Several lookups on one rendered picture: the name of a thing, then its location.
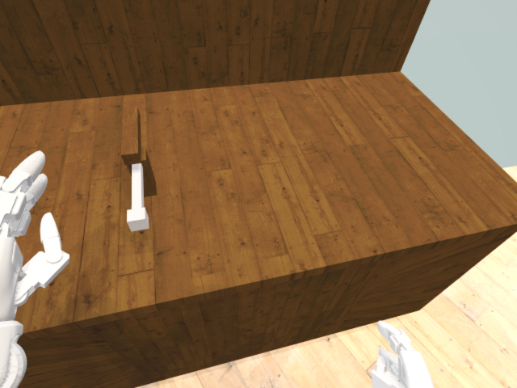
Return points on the right robot hand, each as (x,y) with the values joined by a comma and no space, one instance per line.
(409,370)

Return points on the robot left forearm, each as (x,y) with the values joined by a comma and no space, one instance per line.
(13,360)

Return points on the counter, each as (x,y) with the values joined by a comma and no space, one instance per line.
(297,183)

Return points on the left robot hand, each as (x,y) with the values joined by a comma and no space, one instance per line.
(18,194)

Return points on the tap lever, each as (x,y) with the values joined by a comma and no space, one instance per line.
(137,217)

